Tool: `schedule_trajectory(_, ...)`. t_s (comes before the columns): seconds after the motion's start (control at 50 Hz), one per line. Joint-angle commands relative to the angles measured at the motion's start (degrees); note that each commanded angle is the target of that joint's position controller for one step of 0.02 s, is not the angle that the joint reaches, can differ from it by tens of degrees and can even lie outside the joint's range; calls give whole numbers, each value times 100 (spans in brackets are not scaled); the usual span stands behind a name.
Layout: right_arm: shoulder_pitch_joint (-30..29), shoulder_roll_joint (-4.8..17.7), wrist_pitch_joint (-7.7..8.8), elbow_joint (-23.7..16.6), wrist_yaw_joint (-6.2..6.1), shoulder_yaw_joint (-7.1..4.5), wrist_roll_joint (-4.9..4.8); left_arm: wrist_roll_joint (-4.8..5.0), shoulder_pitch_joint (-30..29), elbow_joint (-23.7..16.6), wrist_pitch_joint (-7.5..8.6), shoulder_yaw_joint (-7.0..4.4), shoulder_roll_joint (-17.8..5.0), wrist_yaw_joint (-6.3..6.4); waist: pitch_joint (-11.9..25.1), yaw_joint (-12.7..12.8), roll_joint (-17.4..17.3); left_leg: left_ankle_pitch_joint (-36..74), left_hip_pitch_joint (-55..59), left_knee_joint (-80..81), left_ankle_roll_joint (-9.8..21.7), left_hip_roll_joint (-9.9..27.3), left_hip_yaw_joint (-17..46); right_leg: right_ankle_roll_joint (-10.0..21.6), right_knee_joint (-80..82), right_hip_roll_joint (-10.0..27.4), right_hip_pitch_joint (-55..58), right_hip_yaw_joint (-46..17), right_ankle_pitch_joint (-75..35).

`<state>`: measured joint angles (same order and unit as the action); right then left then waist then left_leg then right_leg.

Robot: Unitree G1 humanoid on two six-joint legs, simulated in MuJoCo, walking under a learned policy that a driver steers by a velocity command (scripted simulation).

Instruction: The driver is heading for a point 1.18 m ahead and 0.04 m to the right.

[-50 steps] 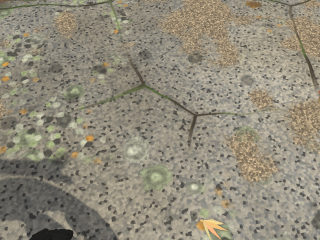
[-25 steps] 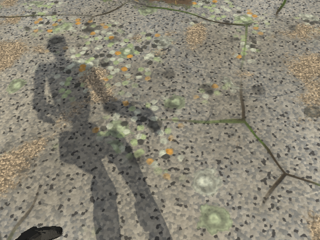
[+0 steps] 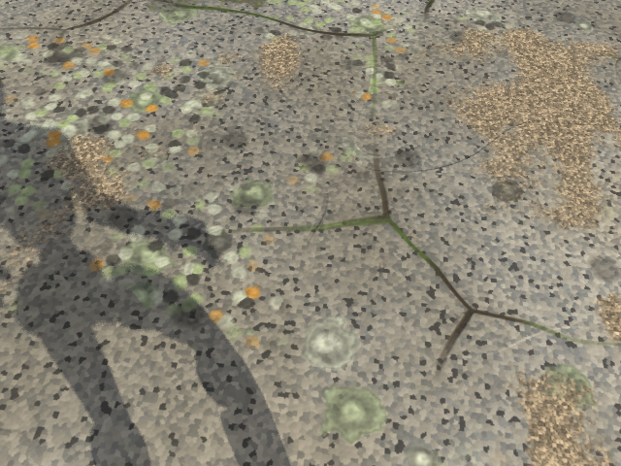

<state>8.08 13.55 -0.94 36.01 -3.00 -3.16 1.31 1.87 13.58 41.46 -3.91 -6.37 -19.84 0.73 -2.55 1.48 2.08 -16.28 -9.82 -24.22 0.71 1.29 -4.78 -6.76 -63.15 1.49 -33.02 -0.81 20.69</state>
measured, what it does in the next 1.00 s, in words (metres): walks ahead: right foot, then left foot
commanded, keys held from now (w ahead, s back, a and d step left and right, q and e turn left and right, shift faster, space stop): e+shift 0.28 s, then q+shift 0.24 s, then w+q+shift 0.46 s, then q+shift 0.02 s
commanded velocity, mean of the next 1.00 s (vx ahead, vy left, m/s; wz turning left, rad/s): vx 0.27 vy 0.00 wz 0.05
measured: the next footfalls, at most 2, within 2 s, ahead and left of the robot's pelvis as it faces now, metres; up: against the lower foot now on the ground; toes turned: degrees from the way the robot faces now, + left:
right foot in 0.20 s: +0.05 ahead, -0.16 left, +0.00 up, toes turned -16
left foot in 0.88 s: +0.23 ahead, +0.10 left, +0.00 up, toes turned +8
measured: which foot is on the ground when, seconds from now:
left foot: down 0.00-0.20, up 0.22-0.86, down 0.88-1.00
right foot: up 0.00-0.18, down 0.20-0.90, up 0.92-1.00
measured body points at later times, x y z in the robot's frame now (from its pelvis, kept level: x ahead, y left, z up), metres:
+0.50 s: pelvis +0.03 -0.06 +0.00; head +0.05 -0.09 +0.45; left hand +0.28 +0.12 -0.08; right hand +0.07 -0.37 -0.12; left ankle +0.09 +0.08 -0.70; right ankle +0.01 -0.15 -0.74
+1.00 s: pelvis +0.22 +0.03 -0.02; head +0.24 +0.06 +0.43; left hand +0.30 +0.33 -0.14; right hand +0.36 -0.24 -0.10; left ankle +0.19 +0.10 -0.74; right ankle +0.13 -0.14 -0.65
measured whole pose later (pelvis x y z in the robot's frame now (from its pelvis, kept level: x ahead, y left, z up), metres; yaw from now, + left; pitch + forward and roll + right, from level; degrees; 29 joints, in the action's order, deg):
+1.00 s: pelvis +0.22 +0.03 -0.02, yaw +7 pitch +3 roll -1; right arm 16.2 18.3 0.0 39.3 1.9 -3.1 1.3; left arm -4.0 14.5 41.9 2.7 -3.3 -18.8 -1.9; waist 0.6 0.0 3.0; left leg -20.8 -18.2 -36.2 4.8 -3.3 -2.6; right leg -1.3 -69.4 5.6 -24.7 0.0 21.0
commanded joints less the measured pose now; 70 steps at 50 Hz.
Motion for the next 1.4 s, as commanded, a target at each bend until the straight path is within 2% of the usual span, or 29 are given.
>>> schedule_trajectory(0.02,18,968,28,-268,-41,-300,-7,-24,-644,-832,90,78,-78,-133,398,-361,-1031,2806,884,484,1132,1532,534,-59,644,313,-539,120,-185)
schedule_trajectory(0.18,-191,1209,159,-68,245,-480,-360,-22,-67,-992,-60,-124,-370,-268,626,84,-891,3046,266,-917,439,1656,-420,763,3088,-75,1641,754,-800)
schedule_trajectory(0.2,124,1035,198,55,293,-445,-320,-57,524,-850,-30,-299,-754,-148,902,316,-155,2479,-511,-2130,16,1217,-720,1106,3691,-106,2880,248,-2184)
schedule_trajectory(0.22,46,565,241,-329,307,-290,27,-57,723,-959,20,-507,-1719,-26,1021,97,1865,-1924,-2732,-4149,-586,297,-810,2042,3599,1456,4246,-2254,-5323)
schedule_trajectory(0.24,-448,713,273,-480,259,-276,66,-287,601,-1167,218,-415,-1582,-111,1885,409,1457,-2562,-3300,-5139,-621,-187,655,3028,4033,2095,4150,-3548,-4438)
schedule_trajectory(0.3,-599,1033,229,-310,111,-348,-100,-45,-211,-1116,381,-154,-812,-51,966,39,137,-1180,-3382,-4624,-314,216,989,2219,4255,1441,3263,-2177,-2757)
schedule_trajectory(0.42,268,566,13,257,171,-147,-160,-322,-780,-916,411,289,30,89,1102,-263,311,-14,-1495,-3152,-541,354,645,1855,4344,857,2167,-535,-3066)
schedule_trajectory(0.5,-114,974,-54,37,211,-186,-244,-410,-711,-697,389,150,-477,66,406,76,620,-248,-1389,-2437,-474,316,495,2029,4671,1155,1885,-655,-1480)
schedule_trajectory(0.6,-264,1009,22,-190,288,-196,-358,-144,-66,-446,496,-7,-750,87,29,355,453,-761,-3287,-2885,-125,566,677,2111,5497,2082,3175,-2010,1938)
schedule_trajectory(0.74,-206,612,222,-247,490,-97,-400,-139,-150,-351,837,-100,-639,-23,139,183,155,-305,-3293,-2510,87,828,505,1681,5704,1843,3617,-480,789)
schedule_trajectory(0.76,-343,756,29,-306,735,-118,151,-567,99,-251,790,-32,-592,-102,276,202,149,-286,-2616,-2046,113,467,49,1462,5647,1654,3315,175,959)
schedule_trajectory(0.8,-480,789,-65,-378,902,-141,91,-521,46,-221,766,-56,-694,-152,173,236,580,-235,-1884,-1736,232,284,-366,1253,5542,1489,2776,678,1112)
schedule_trajectory(0.84,-225,822,-62,-322,908,-139,54,-455,2,-193,717,-61,-814,-163,76,12,494,-222,-1256,-1483,423,94,-586,1179,5085,1565,2448,939,895)
schedule_trajectory(0.88,1750,1148,6,388,715,-317,72,-443,-166,-223,678,10,-695,-167,780,-1042,-395,-677,1026,-1156,756,-492,-520,1016,2192,1090,1539,1714,-1767)
schedule_trajectory(0.9,2911,1730,55,686,573,-440,46,-580,-591,-480,677,224,-61,-204,836,-1510,-1888,-2205,1969,-275,1038,628,1480,786,-282,573,-158,1678,110)
schedule_trajectory(0.92,2372,2272,87,327,506,-471,-24,-584,-1117,-1107,754,302,126,-238,789,-1221,-2615,-3479,2341,1354,1692,1425,4872,532,-1394,-390,-2316,413,1229)
schedule_trajectory(0.98,1734,1707,126,226,393,-345,0,-590,-744,-788,925,265,-502,-279,199,-635,-410,-1779,1475,1169,1552,1342,3694,581,-955,496,-2073,-196,-275)
schedule_trajectory(1.06,1222,1411,391,215,357,-192,-97,-543,-304,-569,617,332,-395,-290,-143,7,-392,2888,314,1118,1399,586,2205,293,-37,377,-841,166,-686)
schedule_trajectory(1.08,992,1137,506,4,236,-159,-350,-118,-702,-739,899,259,-452,-201,-149,-72,-379,3380,480,1027,1497,768,2052,288,408,302,-1140,-39,-1052)
schedule_trajectory(1.1,964,1119,533,80,158,-131,-356,-113,-1010,-762,1030,347,-304,-201,-108,-164,-255,3843,514,964,1321,614,1661,315,1162,250,-1033,88,-1445)
schedule_trajectory(1.14,1280,1123,466,296,4,-97,-260,-201,-1648,-797,1193,517,203,-309,-40,-517,-345,4214,321,943,856,262,1022,408,2760,-101,-337,609,-2660)
schedule_trajectory(1.2,1796,1214,431,645,-50,-81,-140,-112,-1797,-762,1234,457,159,-502,150,-668,-752,3875,459,1027,509,391,908,700,3549,-422,519,650,-3933)
schedule_trajectory(1.28,1070,1441,401,463,-96,-189,36,-46,256,-192,1132,110,-539,-487,1021,447,-1028,5740,755,-1086,52,388,565,982,3292,-901,2375,522,-3392)
schedule_trajectory(1.3,657,1363,369,283,-81,-169,73,-61,1046,-1,1083,48,-660,-417,1200,928,-790,5273,234,-2671,-202,183,447,1125,3658,-585,3200,179,-3712)
schedule_trajectory(1.32,1133,624,363,45,-16,-10,269,-206,1233,29,1086,51,-943,-382,1609,379,1161,-691,-1496,-5286,-540,-691,512,1819,3008,613,4779,-1369,-5776)
schedule_trajectory(1.34,2221,517,387,12,101,100,-66,-419,773,-281,1122,67,-1044,-386,2855,-94,1466,-2166,-2899,-7133,-872,-1161,1492,3182,3571,1962,6130,-4526,-5110)
schedule_trajectory(1.36,1833,1136,411,5,170,21,-168,-282,166,-650,1002,-14,-907,-325,2859,142,549,-1377,-2909,-7092,-659,-752,1890,3054,4106,1729,5534,-4514,-3143)
schedule_trajectory(1.38,697,1306,406,-227,183,-35,-33,-107,-221,-742,832,111,-450,-229,1650,238,-608,-932,-2740,-6358,-388,-589,1604,2434,4509,1062,4074,-3547,-1894)
schedule_trajectory(1.4,737,1164,393,-405,183,-6,-80,-99,-467,-812,776,122,-566,-182,1141,-218,-682,-798,-2842,-6198,-349,-525,1577,2590,4761,1121,3151,-3649,-1232)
